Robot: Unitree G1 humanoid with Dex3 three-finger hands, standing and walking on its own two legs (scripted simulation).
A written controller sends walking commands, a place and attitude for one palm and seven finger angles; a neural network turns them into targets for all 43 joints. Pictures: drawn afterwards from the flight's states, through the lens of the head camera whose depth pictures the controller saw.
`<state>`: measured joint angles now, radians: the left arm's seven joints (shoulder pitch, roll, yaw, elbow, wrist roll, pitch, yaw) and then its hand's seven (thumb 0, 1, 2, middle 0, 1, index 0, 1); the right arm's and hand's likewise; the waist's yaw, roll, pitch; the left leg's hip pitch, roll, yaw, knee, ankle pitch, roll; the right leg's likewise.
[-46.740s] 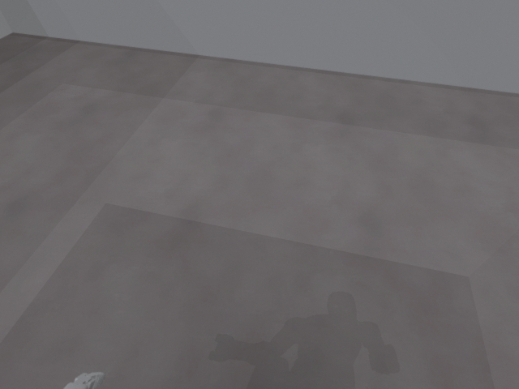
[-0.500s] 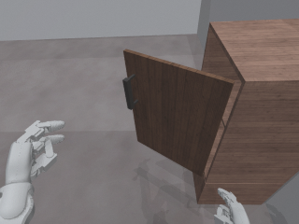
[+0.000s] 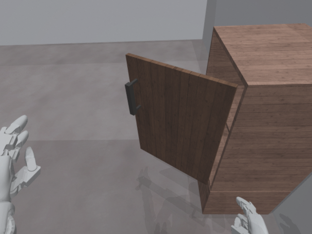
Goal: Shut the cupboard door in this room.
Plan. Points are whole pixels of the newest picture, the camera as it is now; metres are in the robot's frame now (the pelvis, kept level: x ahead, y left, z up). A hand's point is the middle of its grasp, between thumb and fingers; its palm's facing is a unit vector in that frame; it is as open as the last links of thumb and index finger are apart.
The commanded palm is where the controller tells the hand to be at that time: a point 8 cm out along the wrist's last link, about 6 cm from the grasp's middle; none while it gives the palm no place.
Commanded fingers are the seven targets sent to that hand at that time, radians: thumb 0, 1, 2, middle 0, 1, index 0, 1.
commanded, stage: step back with the hand held close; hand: left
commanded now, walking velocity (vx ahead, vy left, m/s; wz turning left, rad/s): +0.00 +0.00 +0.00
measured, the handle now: (134, 97) +0.64 +0.17 -0.01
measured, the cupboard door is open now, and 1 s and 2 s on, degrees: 57 57 57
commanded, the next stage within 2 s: stop stepping back and stand still in 1.64 s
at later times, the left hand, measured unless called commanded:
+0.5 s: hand (24, 171) +0.18 +0.29 +0.15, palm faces +0.36 -0.78 -0.51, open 7.4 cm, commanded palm +0.12 +0.32 +0.17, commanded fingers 0.00 0.90 0.90 -0.20 -0.30 -0.20 -0.30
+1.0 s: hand out of the picture +0.10 +0.28 +0.16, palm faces +0.48 -0.76 -0.43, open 7.4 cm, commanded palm +0.04 +0.32 +0.17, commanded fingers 0.00 0.90 0.90 -0.20 -0.30 -0.20 -0.30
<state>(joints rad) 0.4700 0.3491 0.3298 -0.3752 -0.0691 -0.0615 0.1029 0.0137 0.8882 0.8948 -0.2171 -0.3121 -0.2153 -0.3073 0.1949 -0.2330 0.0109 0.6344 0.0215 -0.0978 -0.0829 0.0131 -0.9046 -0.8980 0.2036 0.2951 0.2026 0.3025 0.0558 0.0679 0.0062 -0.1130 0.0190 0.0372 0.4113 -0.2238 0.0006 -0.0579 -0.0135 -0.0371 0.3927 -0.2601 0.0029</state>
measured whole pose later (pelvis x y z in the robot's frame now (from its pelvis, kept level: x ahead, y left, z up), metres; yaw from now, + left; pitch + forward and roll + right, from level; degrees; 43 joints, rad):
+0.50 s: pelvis -0.02 +0.03 +0.00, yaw +0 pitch +1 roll -1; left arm 0.55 0.44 0.39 -0.44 -0.07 -0.13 0.11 0.01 0.89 0.89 -0.21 -0.31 -0.21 -0.30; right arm 0.17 -0.24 -0.02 0.56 0.02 0.04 -0.09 0.01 -0.91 -0.90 0.20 0.30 0.20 0.30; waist 0.01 0.05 0.00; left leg -0.28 -0.01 0.06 0.48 -0.21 0.04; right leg -0.23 -0.04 -0.02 0.45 -0.24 0.04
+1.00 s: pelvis -0.10 +0.01 -0.02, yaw +1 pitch -1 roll -2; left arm 0.50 0.40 0.43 -0.49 -0.02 -0.25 0.16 0.01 0.89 0.89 -0.21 -0.31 -0.21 -0.30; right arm 0.23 -0.23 0.00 0.60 0.00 -0.08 -0.09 0.01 -0.90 -0.90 0.21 0.30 0.21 0.30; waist 0.01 0.02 0.00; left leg -0.47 0.03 0.01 0.67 -0.28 0.03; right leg -0.38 -0.01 -0.05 0.58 -0.19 0.01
